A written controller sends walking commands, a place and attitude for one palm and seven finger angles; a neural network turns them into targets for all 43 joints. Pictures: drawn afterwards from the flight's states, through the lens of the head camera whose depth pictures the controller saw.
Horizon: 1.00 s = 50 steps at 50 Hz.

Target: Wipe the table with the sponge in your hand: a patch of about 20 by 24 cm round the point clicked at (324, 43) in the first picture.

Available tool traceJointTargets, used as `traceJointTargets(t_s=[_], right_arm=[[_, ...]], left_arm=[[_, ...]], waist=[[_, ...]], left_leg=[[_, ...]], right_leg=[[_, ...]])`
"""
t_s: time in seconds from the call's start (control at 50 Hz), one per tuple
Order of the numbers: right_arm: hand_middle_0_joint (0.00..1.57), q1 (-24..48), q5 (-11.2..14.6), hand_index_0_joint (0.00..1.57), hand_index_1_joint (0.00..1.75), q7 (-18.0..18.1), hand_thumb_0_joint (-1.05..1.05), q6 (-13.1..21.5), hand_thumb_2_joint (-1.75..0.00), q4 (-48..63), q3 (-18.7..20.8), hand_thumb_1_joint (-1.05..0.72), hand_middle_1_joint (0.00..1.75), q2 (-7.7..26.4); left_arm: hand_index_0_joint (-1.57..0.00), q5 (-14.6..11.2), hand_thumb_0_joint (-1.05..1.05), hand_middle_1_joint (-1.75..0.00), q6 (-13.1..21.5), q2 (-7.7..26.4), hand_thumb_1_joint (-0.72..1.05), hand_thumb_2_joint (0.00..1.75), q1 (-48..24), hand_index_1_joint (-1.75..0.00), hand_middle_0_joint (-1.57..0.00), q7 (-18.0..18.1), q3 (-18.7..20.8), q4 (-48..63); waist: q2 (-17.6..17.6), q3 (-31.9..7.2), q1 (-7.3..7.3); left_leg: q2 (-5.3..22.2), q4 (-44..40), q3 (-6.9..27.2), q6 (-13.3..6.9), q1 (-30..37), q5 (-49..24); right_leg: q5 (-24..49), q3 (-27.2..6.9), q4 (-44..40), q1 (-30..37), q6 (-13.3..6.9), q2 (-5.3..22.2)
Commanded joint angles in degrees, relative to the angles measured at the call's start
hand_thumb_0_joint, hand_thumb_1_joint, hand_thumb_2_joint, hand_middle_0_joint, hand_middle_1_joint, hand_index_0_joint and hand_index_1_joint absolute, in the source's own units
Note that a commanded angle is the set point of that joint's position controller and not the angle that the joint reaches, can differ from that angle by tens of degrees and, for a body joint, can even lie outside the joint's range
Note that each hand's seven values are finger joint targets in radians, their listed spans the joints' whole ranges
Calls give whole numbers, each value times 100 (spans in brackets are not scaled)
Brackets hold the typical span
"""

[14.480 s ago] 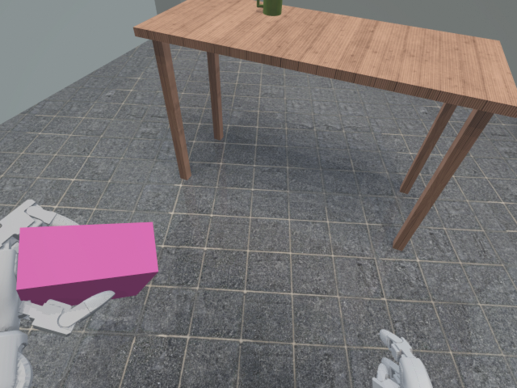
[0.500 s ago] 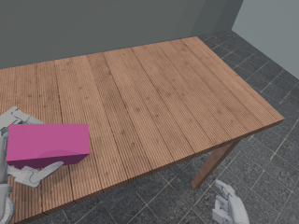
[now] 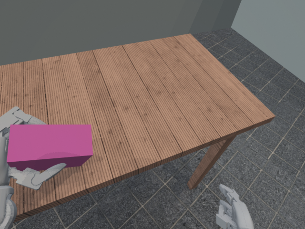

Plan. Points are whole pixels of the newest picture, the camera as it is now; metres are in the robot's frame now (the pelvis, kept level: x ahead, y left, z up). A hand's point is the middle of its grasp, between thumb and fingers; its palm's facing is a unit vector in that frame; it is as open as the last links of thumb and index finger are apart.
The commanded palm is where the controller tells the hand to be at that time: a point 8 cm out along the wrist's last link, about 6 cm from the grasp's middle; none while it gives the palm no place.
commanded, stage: shuffle to correct the standing spot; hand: left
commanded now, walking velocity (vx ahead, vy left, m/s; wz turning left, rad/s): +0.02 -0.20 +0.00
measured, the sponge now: (64, 148) +0.24 +0.21 +0.13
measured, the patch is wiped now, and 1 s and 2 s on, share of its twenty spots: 0.00 0.00 0.00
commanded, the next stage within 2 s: come to a stop and stand still in 0.16 s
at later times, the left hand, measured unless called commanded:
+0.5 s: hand (63, 145) +0.24 +0.20 +0.15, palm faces +0.35 -0.85 -0.39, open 10.1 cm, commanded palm +0.18 +0.24 +0.17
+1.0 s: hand (29, 146) +0.23 +0.27 +0.14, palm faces +0.32 -0.88 -0.34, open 10.1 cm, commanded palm +0.17 +0.31 +0.17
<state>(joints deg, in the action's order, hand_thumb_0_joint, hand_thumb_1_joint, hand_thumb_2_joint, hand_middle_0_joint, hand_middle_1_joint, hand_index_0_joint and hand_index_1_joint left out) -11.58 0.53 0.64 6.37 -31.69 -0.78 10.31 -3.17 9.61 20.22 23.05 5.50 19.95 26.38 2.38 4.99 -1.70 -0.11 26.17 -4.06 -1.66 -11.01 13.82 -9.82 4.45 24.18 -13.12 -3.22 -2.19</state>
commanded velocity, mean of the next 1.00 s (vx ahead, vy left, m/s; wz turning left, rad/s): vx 0.00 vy -0.03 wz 0.00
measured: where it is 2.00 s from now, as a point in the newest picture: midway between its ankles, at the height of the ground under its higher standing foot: outside the picture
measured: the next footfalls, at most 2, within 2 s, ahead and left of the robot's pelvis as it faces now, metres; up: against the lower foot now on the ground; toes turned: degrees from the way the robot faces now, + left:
none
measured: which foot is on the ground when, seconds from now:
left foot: down 0.00-1.00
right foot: down 0.00-1.00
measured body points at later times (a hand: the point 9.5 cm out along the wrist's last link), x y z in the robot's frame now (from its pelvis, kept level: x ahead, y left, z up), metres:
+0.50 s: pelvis +0.02 -0.04 +0.00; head +0.05 -0.03 +0.45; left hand +0.21 +0.25 +0.17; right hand +0.18 -0.29 -0.08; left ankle +0.01 +0.10 -0.74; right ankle +0.04 -0.08 -0.74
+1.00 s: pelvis +0.01 +0.03 +0.00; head +0.03 +0.06 +0.45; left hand +0.21 +0.32 +0.16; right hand +0.16 -0.19 -0.08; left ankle +0.01 +0.10 -0.74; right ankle +0.04 -0.08 -0.74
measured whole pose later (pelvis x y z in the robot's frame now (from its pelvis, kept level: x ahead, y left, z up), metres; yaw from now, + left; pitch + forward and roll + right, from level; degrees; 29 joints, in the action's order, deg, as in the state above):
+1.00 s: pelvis +0.01 +0.03 +0.00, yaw -1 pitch -2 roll +0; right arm -13.8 0.7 0.6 6.2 -32.8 -1.9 10.3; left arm -3.2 10.5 21.0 23.5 4.4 18.6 25.6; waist 3.1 4.7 -2.0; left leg -2.3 27.2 -5.1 -4.2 -10.7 15.2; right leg -11.3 2.1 26.8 -14.0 -0.9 -0.5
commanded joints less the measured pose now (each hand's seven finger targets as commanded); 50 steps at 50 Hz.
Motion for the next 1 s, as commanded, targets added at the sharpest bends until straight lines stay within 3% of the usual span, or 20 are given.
traceJointTargets(t_s=[0.0, 0.2, 0.34, 0.4, 0.46, 0.56, 0.58, 0.6, 0.62, 0.64, 0.68, 0.7, 0.78, 0.8, 0.84, 0.88, 0.9, 0.92, 0.94, 0.98], right_arm=[[20, 577, 46, 20, 30, 64, 0, 331, -90, 931, 384, -90, 30, 815], [20, 461, 77, 20, 30, 130, 0, 246, -90, 919, 449, -90, 30, 850], [20, 419, 127, 20, 30, 108, 0, 160, -90, 864, 369, -90, 30, 834], [20, 596, 119, 20, 30, 152, 0, 171, -90, 734, 324, -90, 30, 858], [20, 557, 98, 20, 30, 160, 0, 163, -90, 747, 314, -90, 30, 866], [20, 557, 112, 20, 30, 162, 0, 113, -90, 743, 358, -90, 30, 887], [20, -584, 0, 20, 30, 237, 0, 454, -90, 449, 542, -90, 30, 878], [20, 161, 140, 20, 30, 227, 0, 387, -90, 21, 460, -90, 30, 681], [20, 420, 49, 20, 30, 92, 0, 313, -90, 404, 447, -90, 30, 782], [20, 342, 29, 20, 30, 50, 0, 350, -90, 445, 440, -90, 30, 897], [20, 142, 114, 20, 30, -106, 0, 328, -90, 572, 440, -90, 30, 900], [20, 268, 163, 20, 30, -213, 0, 311, -90, 580, 423, -90, 30, 852], [20, 518, 143, 20, 30, -209, 0, 239, -90, 816, 354, -90, 30, 881], [20, 663, 139, 20, 30, -152, 0, 223, -90, 770, 318, -90, 30, 882], [20, 659, 94, 20, 30, -30, 0, 228, -90, 940, 269, -90, 30, 876], [20, 662, 50, 20, 30, 64, 0, 282, -90, 956, 223, -90, 30, 840], [20, 750, 40, 20, 30, 90, 0, 299, -90, 919, 194, -90, 30, 877], [20, 660, 26, 20, 30, 109, 0, 311, -90, 905, 182, -90, 30, 819], [20, 603, 39, 20, 30, 91, 0, 365, -90, 914, 196, -90, 30, 824], [20, 504, 34, 20, 30, 44, 0, 467, -90, 853, 193, -90, 30, 788]], left_arm=[[-120, -87, 0, -160, 421, 1210, 10, 130, -334, -160, -120, 113, 790, 1675], [-120, -236, 0, -160, 281, 1190, 10, 130, 17, -160, -120, 83, 862, 1619], [-120, -207, 0, -160, 242, 1092, 10, 130, 257, -160, -120, 249, 803, 1459], [-120, -113, 0, -160, 308, 1255, 10, 130, 325, -160, -120, 359, 881, 1618], [-120, -92, 0, -160, 330, 1138, 10, 130, 108, -160, -120, 380, 744, 1594], [-120, -77, 0, -160, 266, 1103, 10, 130, 142, -160, -120, 373, 710, 1423], [-120, 711, 0, -160, 817, 5455, 10, 130, -5526, -160, -120, 292, 3849, 2703], [-120, 71, 0, -160, 667, 3359, 10, 130, -3778, -160, -120, 213, 2375, 185], [-120, 25, 0, -160, 600, 2203, 10, 130, -2551, -160, -120, 214, 1741, 351], [-120, 47, 0, -160, 536, 1654, 10, 130, -1955, -160, -120, 121, 1195, -199], [-120, -101, 0, -160, 580, 1050, 10, 130, -569, -160, -120, -39, 719, 0], [-120, -139, 0, -160, 551, 593, 10, 130, 143, -160, -120, -82, 375, 25], [-120, -10, 0, -160, 365, 844, 10, 130, 302, -160, -120, -38, 388, 816], [-120, 20, 0, -160, 337, 1196, 10, 130, 398, -160, -120, 68, 796, 774], [-120, 20, 0, -160, 372, 1344, 10, 130, -52, -160, -120, 80, 953, 946], [-120, 9, 0, -160, 479, 1463, 10, 130, -516, -160, -120, 87, 1114, 1196], [-120, 65, 0, -160, 521, 1789, 10, 130, -928, -160, -120, 151, 1324, 1563], [-120, 42, 0, -160, 556, 1431, 10, 130, -1051, -160, -120, 144, 1029, 1452], [-120, 59, 0, -160, 580, 1456, 10, 130, -1191, -160, -120, 139, 997, 1529], [-120, 96, 0, -160, 609, 1338, 10, 130, -1263, -160, -120, 103, 862, 1362]], waist=[[-633, -1046, 43], [-387, -1095, 103], [-38, -1100, 96], [-462, -1126, 64], [-364, -1249, 30], [-219, -1325, 43], [602, -374, 148], [-1147, -890, 89], [-1156, -1191, -10], [-1010, -1346, -9], [-673, -1681, -93], [-603, -1820, -110], [457, -1201, -74], [440, -1205, -89], [575, -904, -39], [48, -782, 7], [-531, -802, 16], [-954, -819, 21], [-1376, -814, -15], [-1609, -840, -30]], left_leg=[[844, -388, 754, 69, -19, -593], [614, 224, 470, -1, 69, -134], [240, 624, 352, -3, -290, 65], [317, 227, 460, -38, -207, -295], [392, 38, 519, -68, -139, -715], [485, -21, 550, -40, 78, -1122], [-7, 344, -538, 159, -243, -792], [585, -72, 204, 126, -103, -910], [524, 127, 383, 94, 48, -938], [390, 69, 272, 101, 76, -717], [257, 43, 182, -12, 17, -542], [361, -104, 242, -76, 271, -782], [596, -381, 494, -70, -124, -527], [625, -497, 485, -58, 76, -481], [582, -600, 637, -37, -201, -232], [571, -714, 711, -58, -304, -13], [614, -825, 752, -73, -246, 43], [708, -944, 848, -104, -454, 145], [747, -1013, 880, -100, -569, 191], [731, -925, 773, -96, -652, 170]], right_leg=[[651, -797, -264, 488, 113, 517], [341, -1220, -581, 89, 34, 787], [206, -1798, -1246, 514, 394, 1281], [811, -1588, -1093, 770, 510, 1261], [1221, -1312, -923, 1124, 708, 1076], [1810, -1078, -627, 1206, 592, 982], [3065, -740, -1216, 35, 1685, 426], [2061, -712, -147, 309, 398, 1157], [1903, -1200, -49, 641, 247, 941], [1669, -1240, -163, 698, 215, 894], [1547, -1277, -283, 1052, 598, 943], [1606, -1093, -85, 1029, 608, 833], [455, -792, -256, 674, 469, 646], [209, -746, -235, 478, 386, 547], [-133, -701, -266, 356, 268, 548], [-186, -792, -196, 342, 210, 540], [-146, -807, 4, 294, 185, 451], [-56, -611, 186, 514, 190, 445], [77, -569, 337, 695, 194, 391], [218, -520, 349, 841, 191, 405]])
